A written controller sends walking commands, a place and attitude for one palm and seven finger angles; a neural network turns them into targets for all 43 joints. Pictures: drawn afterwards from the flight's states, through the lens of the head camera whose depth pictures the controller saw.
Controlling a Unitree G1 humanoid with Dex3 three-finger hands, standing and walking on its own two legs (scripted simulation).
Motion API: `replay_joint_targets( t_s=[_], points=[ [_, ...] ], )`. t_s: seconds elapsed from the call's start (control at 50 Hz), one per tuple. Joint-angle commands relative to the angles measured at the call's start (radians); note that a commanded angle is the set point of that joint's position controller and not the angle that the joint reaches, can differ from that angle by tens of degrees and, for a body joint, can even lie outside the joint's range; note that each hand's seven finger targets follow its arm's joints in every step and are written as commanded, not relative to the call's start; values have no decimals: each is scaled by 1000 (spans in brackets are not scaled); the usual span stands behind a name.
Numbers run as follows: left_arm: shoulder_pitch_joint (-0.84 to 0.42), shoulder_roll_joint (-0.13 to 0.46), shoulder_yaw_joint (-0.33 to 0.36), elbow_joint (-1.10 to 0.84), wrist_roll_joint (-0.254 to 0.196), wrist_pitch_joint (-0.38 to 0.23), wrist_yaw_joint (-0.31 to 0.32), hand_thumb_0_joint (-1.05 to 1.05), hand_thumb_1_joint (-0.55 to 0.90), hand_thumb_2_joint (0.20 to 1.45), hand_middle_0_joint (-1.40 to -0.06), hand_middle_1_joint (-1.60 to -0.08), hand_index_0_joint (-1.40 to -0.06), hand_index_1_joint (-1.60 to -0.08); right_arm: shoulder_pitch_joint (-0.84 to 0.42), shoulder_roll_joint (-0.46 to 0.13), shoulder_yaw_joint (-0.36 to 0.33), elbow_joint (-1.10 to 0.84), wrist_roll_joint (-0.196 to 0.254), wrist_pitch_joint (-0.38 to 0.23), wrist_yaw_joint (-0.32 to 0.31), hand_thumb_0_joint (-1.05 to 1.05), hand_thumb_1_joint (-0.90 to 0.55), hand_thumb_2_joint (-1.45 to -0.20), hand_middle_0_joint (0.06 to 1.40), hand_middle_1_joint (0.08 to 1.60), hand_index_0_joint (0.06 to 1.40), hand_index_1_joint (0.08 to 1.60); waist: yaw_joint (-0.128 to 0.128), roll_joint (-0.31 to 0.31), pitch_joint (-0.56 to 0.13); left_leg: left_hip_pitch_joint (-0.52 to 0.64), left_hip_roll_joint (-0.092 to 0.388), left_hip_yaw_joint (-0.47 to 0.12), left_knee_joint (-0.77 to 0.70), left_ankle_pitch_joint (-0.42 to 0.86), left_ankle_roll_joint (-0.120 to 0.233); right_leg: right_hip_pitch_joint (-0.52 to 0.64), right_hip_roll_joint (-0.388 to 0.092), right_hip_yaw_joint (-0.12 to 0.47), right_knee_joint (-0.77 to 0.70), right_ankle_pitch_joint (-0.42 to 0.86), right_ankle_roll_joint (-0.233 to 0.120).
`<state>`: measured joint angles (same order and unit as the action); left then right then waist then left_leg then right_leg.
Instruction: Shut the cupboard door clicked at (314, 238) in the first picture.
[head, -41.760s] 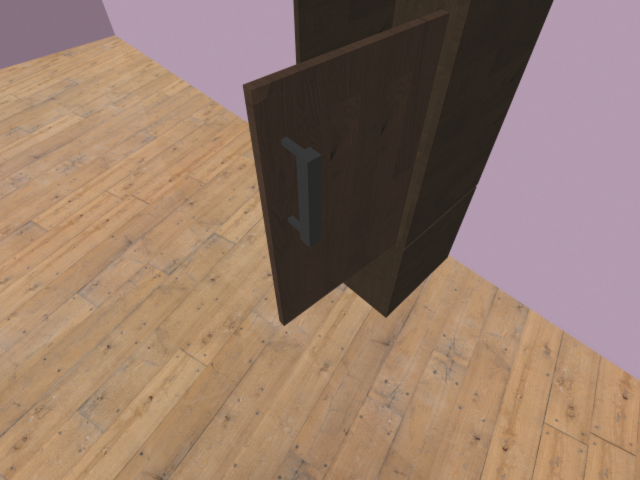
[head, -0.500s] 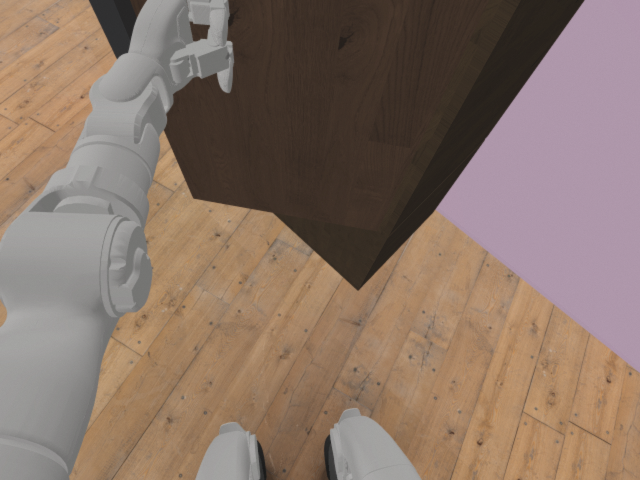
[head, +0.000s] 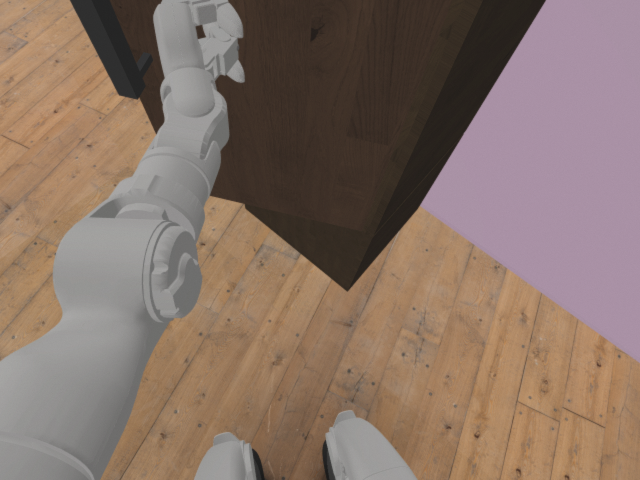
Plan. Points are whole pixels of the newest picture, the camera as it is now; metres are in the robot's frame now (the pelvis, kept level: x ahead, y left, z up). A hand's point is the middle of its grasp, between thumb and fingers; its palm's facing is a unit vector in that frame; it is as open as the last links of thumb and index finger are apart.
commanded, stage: pull the fist back off the door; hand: left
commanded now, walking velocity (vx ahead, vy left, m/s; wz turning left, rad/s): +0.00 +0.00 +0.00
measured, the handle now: (112, 13) +0.64 +0.11 +0.14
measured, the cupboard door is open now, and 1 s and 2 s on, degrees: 27 27 27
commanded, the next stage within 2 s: draw the hand back to the body in 0.56 s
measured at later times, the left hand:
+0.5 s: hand (241, 105) +0.49 -0.01 +0.14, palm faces +0.02 -1.00 -0.03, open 3.1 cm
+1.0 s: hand (160, 156) +0.42 +0.07 +0.16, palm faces +0.06 -1.00 -0.01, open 3.1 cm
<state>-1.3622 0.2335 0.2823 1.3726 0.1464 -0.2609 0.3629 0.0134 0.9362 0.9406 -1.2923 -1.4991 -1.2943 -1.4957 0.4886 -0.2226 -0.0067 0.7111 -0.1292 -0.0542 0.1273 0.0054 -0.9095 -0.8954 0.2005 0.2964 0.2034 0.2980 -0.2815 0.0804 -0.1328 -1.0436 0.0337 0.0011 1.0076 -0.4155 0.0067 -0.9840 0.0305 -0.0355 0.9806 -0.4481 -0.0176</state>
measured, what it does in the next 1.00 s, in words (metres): rises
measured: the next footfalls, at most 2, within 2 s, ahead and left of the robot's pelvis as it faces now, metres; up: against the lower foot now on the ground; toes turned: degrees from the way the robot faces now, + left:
none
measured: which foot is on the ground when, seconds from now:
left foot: down 0.00-1.00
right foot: down 0.00-1.00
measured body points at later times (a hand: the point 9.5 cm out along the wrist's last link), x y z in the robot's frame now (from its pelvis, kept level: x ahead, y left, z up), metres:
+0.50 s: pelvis +0.03 -0.02 +0.04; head +0.10 -0.04 +0.48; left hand +0.48 +0.05 +0.15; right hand +0.07 -0.28 -0.09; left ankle +0.02 +0.11 -0.67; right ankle +0.00 -0.11 -0.67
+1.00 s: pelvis +0.02 -0.02 +0.05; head +0.04 -0.04 +0.50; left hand +0.42 +0.12 +0.16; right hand +0.07 -0.27 -0.08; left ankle +0.02 +0.11 -0.67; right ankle +0.00 -0.11 -0.67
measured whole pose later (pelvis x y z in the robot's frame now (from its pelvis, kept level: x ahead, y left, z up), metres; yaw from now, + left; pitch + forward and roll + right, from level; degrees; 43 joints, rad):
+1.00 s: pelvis +0.02 -0.02 +0.05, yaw +0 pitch +8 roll +1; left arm -0.48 0.08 0.09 0.63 -0.10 -0.25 0.13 0.01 0.90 0.90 -1.29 -1.50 -1.30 -1.50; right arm 0.39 -0.24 -0.03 0.67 0.01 0.01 0.02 0.01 -0.91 -0.90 0.20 0.30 0.20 0.30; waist -0.06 0.06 -0.09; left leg -0.47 0.03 0.04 0.67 -0.33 -0.01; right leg -0.45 0.03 0.00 0.69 -0.37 -0.03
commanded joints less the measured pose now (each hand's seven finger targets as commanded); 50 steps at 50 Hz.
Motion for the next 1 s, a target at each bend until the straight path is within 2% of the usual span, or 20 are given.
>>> replay_joint_targets(
  t_s=[0.0,0.06,0.12,0.14,0.2,0.24,0.3,0.34,0.36,0.46,0.48,0.54,0.64,0.66,0.68,0.72,0.82,0.88,0.94,0.98],
  points=[
    [-520,162,7,-254,-65,-51,-52,0,900,900,-1300,-1500,-1300,-1500,214,-200,-66,-59,30,12,-26,0,-900,-900,200,300,200,300,-9,-26,-546,477,-37,-29,-131,310,24,309,26,3,-197,389,14],
    [-437,121,3,-342,-103,-114,-62,0,900,900,-1300,-1500,-1300,-1500,205,-185,-68,-68,31,5,-28,0,-900,-900,200,300,200,300,27,-29,-557,531,-37,-21,-146,375,18,354,29,-2,-201,455,12],
    [-299,37,-51,-371,-99,-156,-72,0,900,900,-1300,-1500,-1300,-1500,196,-172,-75,-71,34,5,-22,0,-900,-900,200,300,200,300,50,-44,-526,553,-41,1,-152,429,17,393,29,-2,-205,535,11],
    [-259,38,-49,-374,-94,-159,-74,0,900,900,-1300,-1500,-1300,-1500,194,-175,-80,-68,38,9,-20,0,-900,-900,200,300,200,300,60,-56,-517,559,-40,2,-158,441,14,399,28,-3,-206,550,11],
    [-152,-68,-120,-394,-112,-130,-82,0,900,900,-1300,-1500,-1300,-1500,163,-168,-88,-83,48,24,-18,0,-900,-900,200,300,200,300,70,-100,-447,559,-48,23,-186,416,20,435,29,0,-243,575,14],
    [-105,-67,-108,-443,-133,-120,-79,0,900,900,-1300,-1500,-1300,-1500,143,-166,-86,-91,60,31,-25,0,-900,-900,200,300,200,300,94,-95,-440,583,-51,28,-200,442,18,467,26,2,-249,614,12],
    [-73,-99,-137,-535,-149,-131,-73,0,900,900,-1300,-1500,-1300,-1500,102,-154,-86,-98,61,31,-32,0,-900,-900,200,300,200,300,109,-131,-420,589,-59,35,-213,428,23,517,22,11,-261,648,16],
    [-70,-115,-166,-656,-146,-161,-70,0,900,900,-1300,-1500,-1300,-1500,70,-142,-84,-107,69,20,-37,0,-900,-900,200,300,200,300,123,-59,-462,659,-58,35,-210,480,19,520,16,11,-246,677,12],
    [1,-130,-182,-647,-143,-160,-72,0,900,900,-1300,-1500,-1300,-1500,61,-138,-85,-107,68,20,-38,0,-900,-900,200,300,200,300,132,-99,-437,654,-56,35,-211,481,20,531,18,9,-247,685,11],
    [119,-181,-249,-671,-140,-115,-78,0,900,900,-1300,-1500,-1300,-1500,-5,-131,-83,-120,86,28,-50,0,-900,-900,200,300,200,300,143,-145,-372,646,-57,41,-239,425,19,556,6,17,-270,673,17],
    [67,-185,-256,-682,-150,-103,-75,0,900,900,-1300,-1500,-1300,-1500,-17,-131,-78,-117,91,29,-54,0,-900,-900,200,300,200,300,124,-157,-354,644,-58,41,-247,402,22,549,2,21,-284,661,24],
    [-31,-160,-232,-639,-171,-87,-64,0,900,900,-1300,-1500,-1300,-1500,-50,-130,-68,-100,97,31,-73,0,-900,-900,200,300,200,300,107,-200,-303,621,-60,35,-259,316,24,529,-5,33,-314,570,32],
    [-53,-127,-196,-558,-166,-144,-71,0,900,900,-1300,-1500,-1300,-1500,-76,-121,-55,-83,88,12,-81,0,-900,-900,200,300,200,300,116,-170,-328,589,-69,25,-250,279,22,526,-16,45,-293,534,31],
    [-31,-130,-198,-513,-159,-147,-77,0,900,900,-1300,-1500,-1300,-1500,-74,-121,-55,-79,86,10,-80,0,-900,-900,200,300,200,300,119,-158,-318,582,-68,25,-246,274,21,510,-15,43,-288,524,28],
    [7,-93,-163,-511,-161,-152,-85,0,900,900,-1300,-1500,-1300,-1500,-73,-126,-55,-88,87,8,-78,0,-900,-900,200,300,200,300,136,-162,-342,573,-71,28,-247,273,22,530,-18,48,-288,530,30],
    [166,-35,-105,-515,-164,-147,-108,0,900,900,-1300,-1500,-1300,-1500,-77,-132,-55,-120,89,15,-78,0,-900,-900,200,300,200,300,194,-157,-393,574,-73,37,-271,306,21,615,-17,51,-284,575,24],
    [364,-13,-101,-729,-215,-96,-187,0,900,900,-1300,-1500,-1300,-1500,-114,-136,-54,-189,121,33,-90,0,-900,-900,200,300,200,300,236,-228,-364,598,-64,55,-328,324,25,730,-18,57,-337,646,34],
    [381,-68,-185,-947,-246,-80,-229,0,900,900,-1300,-1500,-1300,-1500,-152,-130,-56,-207,140,21,-101,0,-900,-900,200,300,200,300,223,-189,-330,689,-54,59,-353,338,30,716,-5,38,-368,618,30],
    [441,-52,-201,-1094,-262,-60,-255,0,900,900,-1300,-1500,-1300,-1500,-185,-125,-56,-205,153,2,-118,0,-900,-900,200,300,200,300,233,-148,-315,755,-48,55,-378,338,33,721,-1,34,-396,569,27],
    [512,-58,-217,-1134,-273,-28,-273,0,900,900,-1300,-1500,-1300,-1500,-209,-121,-50,-201,160,-9,-127,0,-900,-900,200,300,200,300,238,-140,-259,772,-47,53,-396,309,33,700,1,27,-421,503,26]
  ],
)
